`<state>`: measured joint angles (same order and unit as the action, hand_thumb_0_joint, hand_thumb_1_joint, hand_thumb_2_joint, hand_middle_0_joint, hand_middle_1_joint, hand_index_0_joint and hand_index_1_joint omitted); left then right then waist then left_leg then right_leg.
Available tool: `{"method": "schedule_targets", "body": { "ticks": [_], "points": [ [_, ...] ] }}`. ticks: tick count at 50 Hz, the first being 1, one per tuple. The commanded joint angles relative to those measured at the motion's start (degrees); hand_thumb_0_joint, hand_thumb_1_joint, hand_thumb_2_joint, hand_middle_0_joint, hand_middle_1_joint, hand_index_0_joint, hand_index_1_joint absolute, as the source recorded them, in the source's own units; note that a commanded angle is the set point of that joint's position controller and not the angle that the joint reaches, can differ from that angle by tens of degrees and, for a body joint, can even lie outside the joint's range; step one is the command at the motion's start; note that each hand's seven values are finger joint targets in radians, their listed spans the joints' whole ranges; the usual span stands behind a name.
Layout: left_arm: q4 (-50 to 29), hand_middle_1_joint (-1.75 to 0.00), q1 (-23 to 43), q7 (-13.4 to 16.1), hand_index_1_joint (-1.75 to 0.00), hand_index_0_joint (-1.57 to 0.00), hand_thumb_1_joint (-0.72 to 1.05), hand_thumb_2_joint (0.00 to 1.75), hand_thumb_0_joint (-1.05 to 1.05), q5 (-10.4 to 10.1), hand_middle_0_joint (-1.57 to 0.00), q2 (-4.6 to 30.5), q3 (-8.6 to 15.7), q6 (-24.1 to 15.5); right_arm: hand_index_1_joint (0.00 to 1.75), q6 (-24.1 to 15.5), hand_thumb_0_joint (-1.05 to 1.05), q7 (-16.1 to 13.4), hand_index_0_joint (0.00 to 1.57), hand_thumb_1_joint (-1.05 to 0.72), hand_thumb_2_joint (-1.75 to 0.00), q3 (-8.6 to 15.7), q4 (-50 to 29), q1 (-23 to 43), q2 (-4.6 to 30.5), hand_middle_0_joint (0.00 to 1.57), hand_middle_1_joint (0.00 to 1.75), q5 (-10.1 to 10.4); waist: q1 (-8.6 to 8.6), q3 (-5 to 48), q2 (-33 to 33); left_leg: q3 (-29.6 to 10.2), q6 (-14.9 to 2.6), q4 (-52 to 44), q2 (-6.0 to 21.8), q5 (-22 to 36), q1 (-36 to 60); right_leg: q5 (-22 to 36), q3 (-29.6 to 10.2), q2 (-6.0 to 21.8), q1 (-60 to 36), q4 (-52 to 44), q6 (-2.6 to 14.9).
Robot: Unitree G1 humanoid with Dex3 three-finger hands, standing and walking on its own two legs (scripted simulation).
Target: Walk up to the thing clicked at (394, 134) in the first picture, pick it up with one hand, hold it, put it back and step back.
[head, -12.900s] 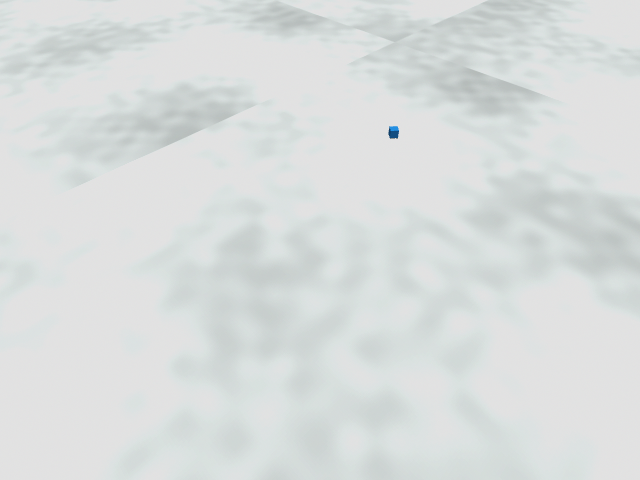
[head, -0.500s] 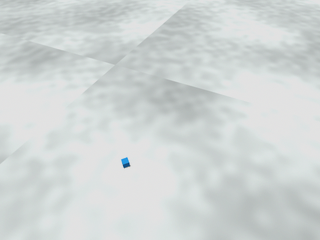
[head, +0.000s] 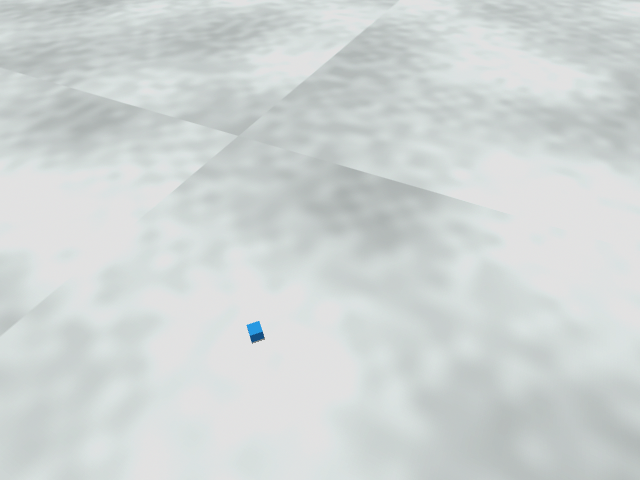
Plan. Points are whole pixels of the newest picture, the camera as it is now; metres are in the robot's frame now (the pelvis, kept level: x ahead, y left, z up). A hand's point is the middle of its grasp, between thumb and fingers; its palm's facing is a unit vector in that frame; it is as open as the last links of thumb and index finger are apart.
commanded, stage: walk up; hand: left
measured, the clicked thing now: (255, 331) +0.77 +0.26 -0.76
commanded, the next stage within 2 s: none
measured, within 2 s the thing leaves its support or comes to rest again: neither
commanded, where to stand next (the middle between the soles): +0.39 +0.02 m, yaw +0 degrees
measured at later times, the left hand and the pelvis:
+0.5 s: hand (107, 478) +0.19 +0.32 -0.15, palm faces -0.08 -0.93 -0.35, open 7.4 cm; pelvis +0.14 +0.05 -0.01, yaw -1 degrees
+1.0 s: hand (156, 374) +0.35 +0.30 -0.17, palm faces -0.02 -0.94 -0.35, open 7.4 cm; pelvis +0.30 +0.04 -0.03, yaw +0 degrees
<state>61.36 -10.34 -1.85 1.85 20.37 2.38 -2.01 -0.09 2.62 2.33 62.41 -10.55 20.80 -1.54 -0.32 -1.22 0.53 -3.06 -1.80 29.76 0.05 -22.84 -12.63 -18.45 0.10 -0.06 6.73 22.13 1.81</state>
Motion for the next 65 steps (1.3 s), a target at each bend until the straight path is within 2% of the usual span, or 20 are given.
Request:
{"method": "schedule_targets", "body": {
  "ticks": [1,8,9,10,11,14,23,29,30,31,32,37,46,47,48,49,50,61,63,65],
  "points": [
    [-4.78,-0.3,-5.58,1.0,-0.3,-0.2,0.9,0.9,0.0,0.06,-0.2,18.52,5.98,-1.97,0.3,-2.72,0.0,-0.7,0.2,-0.9,-0.9,3.82,-8.61,6.9,12.88,0.2,0.3,-0.63,-4.28,-6.16,-4.16,-3.01,0.37,16.18,3.48,-1.41,-25.99,-6.26,-23.97,20.49,-12.45,-13.86,12.86],
    [-11.31,-0.3,0.73,-0.47,-0.3,-0.2,0.9,0.9,0.0,-0.26,-0.2,14.72,3.95,-1.04,0.3,-3.85,0.0,0.16,0.2,-0.9,-0.9,6.56,-7.04,-8.52,12.52,0.2,0.3,-1.13,5.1,-1.14,-3.57,6.55,1.13,-4.24,-0.39,11.55,13.97,3.92,-1.6,7.88,14.81,7.04,5.55],
    [-11.73,-0.3,-2.85,-0.58,-0.3,-0.2,0.9,0.9,0.0,-0.37,-0.2,11.44,3.05,-0.89,0.3,-4.07,0.0,-0.52,0.2,-0.9,-0.9,8.02,-6.42,-14.09,16.32,0.2,0.3,-1.54,7.19,2.37,8.6,-1.33,-1.1,-8.78,4.31,0.23,21.49,-0.23,1.6,3.14,21.25,22.82,3.79],
    [-12.64,-0.3,-3.45,-0.34,-0.3,-0.2,0.9,0.9,0.0,-1.0,-0.2,9.07,2.53,-0.82,0.3,-4.63,0.0,-0.71,0.2,-0.9,-0.9,8.67,-7.64,-16.37,22.48,0.2,0.3,-1.91,7.46,1.67,19.66,-32.32,-6.46,-20.87,19.96,-17.93,18.92,-15.05,-1.23,-5.66,31.71,36.48,1.63],
    [-11.71,-0.3,-2.5,0.43,-0.3,-0.2,0.9,0.9,0.0,-0.48,-0.2,15.88,3.93,-0.5,0.3,-4.54,0.0,-0.56,0.2,-0.9,-0.9,8.78,-9.96,-11.11,23.29,0.2,0.3,0.04,5.76,-0.72,9.75,-36.18,-11.45,-22.04,23.48,-24.0,10.34,-14.69,-9.21,-0.44,27.89,40.14,2.36],
    [-8.93,-0.3,-8.96,0.06,-0.3,-0.2,0.9,0.9,0.0,-1.64,-0.2,16.52,3.58,-0.67,0.3,-4.97,0.0,-1.19,0.2,-0.9,-0.9,6.28,-13.82,-4.29,17.03,0.2,0.3,0.31,0.84,-4.54,5.22,-17.6,-8.87,-18.34,16.86,-7.67,6.94,-3.91,-8.99,3.5,27.08,38.5,1.17],
    [-13.96,-0.3,-2.04,-2.26,-0.3,-0.2,0.9,0.9,0.0,-0.32,-0.2,13.18,3.79,-0.89,0.3,-5.34,0.0,-0.79,0.2,-0.9,-0.9,5.93,-16.55,-8.68,17.09,0.2,0.3,0.8,2.7,-5.09,7.67,-3.16,-9.79,-16.07,13.56,13.19,4.18,5.98,0.57,4.76,18.23,16.47,-0.93],
    [-12.67,-0.3,-10.56,-1.33,-0.3,-0.2,0.9,0.9,0.0,-0.39,-0.2,14.57,5.48,-2.1,0.3,-4.51,0.0,-0.98,0.2,-0.9,-0.9,4.55,-19.59,-7.51,14.8,0.2,0.3,1.0,-3.31,-0.3,0.11,1.13,-6.15,3.34,9.7,21.27,-4.36,6.3,3.44,0.21,-3.51,8.02,1.12],
    [-12.39,-0.3,-15.42,-0.61,-0.3,-0.2,0.9,0.9,0.0,-0.1,-0.2,17.36,6.73,-2.73,0.3,-4.64,0.0,-1.11,0.2,-0.9,-0.9,3.42,-19.96,-10.47,11.65,0.2,0.3,1.25,-5.4,3.44,-9.56,4.37,-3.9,19.41,5.34,19.38,-8.49,0.85,-5.48,5.79,-10.58,1.58,3.43],
    [-13.97,-0.3,-16.48,-0.05,-0.3,-0.2,0.9,0.9,0.0,-0.38,-0.2,22.14,7.51,-3.31,0.3,-4.6,0.0,-1.15,0.2,-0.9,-0.9,2.21,-21.1,-12.93,8.66,0.2,0.3,1.65,-4.52,5.29,-19.55,6.95,-0.52,32.97,-2.83,-5.25,-21.4,-1.67,-32.93,22.07,-16.72,-5.82,10.38],
    [-14.57,-0.3,-14.69,-0.15,-0.3,-0.2,0.9,0.9,0.0,-1.36,-0.2,22.97,7.34,-3.0,0.3,-3.92,0.0,-2.06,0.2,-0.9,-0.9,3.86,-19.51,-10.79,15.02,0.2,0.3,1.06,-4.89,2.27,-11.37,0.92,-0.84,38.46,-0.87,-10.33,-21.09,-1.49,-37.63,25.46,-8.97,-5.95,15.7],
    [-17.32,-0.3,-7.66,0.41,-0.3,-0.2,0.9,0.9,0.0,-1.83,-0.2,17.0,5.3,-3.02,0.3,-3.58,0.0,-0.86,0.2,-0.9,-0.9,3.69,-16.42,-14.26,13.45,0.2,0.3,1.33,0.05,-2.27,-9.76,0.59,0.48,29.63,3.72,0.61,-15.49,12.6,-11.98,14.34,3.45,-4.94,11.93],
    [-19.71,-0.3,-4.85,1.01,-0.3,-0.2,0.9,0.9,0.0,-1.62,-0.2,14.82,2.89,-1.23,0.3,-4.62,0.0,-1.96,0.2,-0.9,-0.9,3.74,-15.89,-11.18,10.5,0.2,0.3,0.28,1.62,2.32,-4.52,6.63,0.61,0.93,0.71,17.76,5.4,22.78,-2.66,11.09,14.07,10.49,7.98],
    [-19.97,-0.3,-4.46,1.17,-0.3,-0.2,0.9,0.9,0.0,-1.82,-0.2,12.51,2.01,-0.83,0.3,-4.94,0.0,-2.48,0.2,-0.9,-0.9,4.0,-15.41,-12.51,12.09,0.2,0.3,0.04,2.76,3.07,-0.26,3.86,-0.3,-3.35,2.63,20.69,8.82,15.87,-1.06,8.27,16.4,15.6,5.33],
    [-20.14,-0.3,-6.37,1.18,-0.3,-0.2,0.9,0.9,0.0,-2.4,-0.2,9.32,1.1,-0.53,0.3,-5.32,0.0,-2.92,0.2,-0.9,-0.9,4.95,-15.94,-12.3,16.89,0.2,0.3,-0.51,2.09,5.46,11.2,-11.38,-3.44,-6.9,14.43,26.06,11.93,3.28,1.44,2.25,21.28,24.54,1.72],
    [-19.49,-0.3,-10.1,1.28,-0.3,-0.2,0.9,0.9,0.0,-2.3,-0.2,12.13,2.1,0.11,0.3,-5.37,0.0,-2.51,0.2,-0.9,-0.9,6.2,-17.78,-13.35,21.35,0.2,0.3,0.11,1.94,5.44,9.86,-25.61,-11.45,-12.45,23.11,8.15,8.54,-16.64,0.17,-1.73,22.59,31.33,1.05],
    [-17.43,-0.3,-10.05,1.7,-0.3,-0.2,0.9,0.9,0.0,-1.54,-0.2,16.0,3.22,0.52,0.3,-5.05,0.0,-2.4,0.2,-0.9,-0.9,6.87,-17.48,-11.39,22.14,0.2,0.3,0.75,2.04,3.03,7.57,-27.87,-14.66,-13.36,24.23,-1.05,5.53,-18.27,-2.6,0.7,23.05,37.98,1.25],
    [-10.29,-0.3,-12.78,1.92,-0.3,-0.2,0.9,0.9,0.0,-0.38,-0.2,12.81,3.48,-0.91,0.3,-2.3,0.0,-2.16,0.2,-0.9,-0.9,2.16,-18.8,0.14,13.76,0.2,0.3,1.23,-2.37,2.04,6.61,-1.72,-5.03,0.97,10.79,7.59,-11.67,3.5,2.23,0.24,1.52,7.69,0.34],
    [-12.16,-0.3,-7.76,2.43,-0.3,-0.2,0.9,0.9,0.0,0.28,-0.2,18.27,4.05,-2.09,0.3,-1.66,0.0,-2.05,0.2,-0.9,-0.9,0.67,-18.36,-1.71,8.63,0.2,0.3,1.94,-0.04,-0.54,-7.61,3.33,0.99,12.85,2.26,0.56,-16.33,-1.33,-23.4,15.78,5.32,-4.22,5.97],
    [-12.78,-0.3,-1.68,2.13,-0.3,-0.2,0.9,0.9,0.0,-0.52,-0.2,19.14,3.32,-1.82,0.3,-1.26,0.0,-2.75,0.2,-0.9,-0.9,1.94,-15.21,-2.38,12.47,0.2,0.3,1.82,1.32,-2.15,-6.65,1.39,0.48,15.77,2.46,-7.9,-6.71,4.03,-21.44,18.77,14.92,-1.54,11.71]
  ]
}}
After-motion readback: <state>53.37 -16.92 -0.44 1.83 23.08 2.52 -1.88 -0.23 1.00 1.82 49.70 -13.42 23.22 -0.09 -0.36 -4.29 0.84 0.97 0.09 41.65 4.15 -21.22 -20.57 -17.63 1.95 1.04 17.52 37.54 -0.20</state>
